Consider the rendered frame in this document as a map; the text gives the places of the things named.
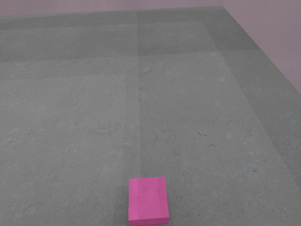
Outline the carton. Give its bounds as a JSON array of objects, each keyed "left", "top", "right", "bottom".
[{"left": 128, "top": 176, "right": 169, "bottom": 226}]

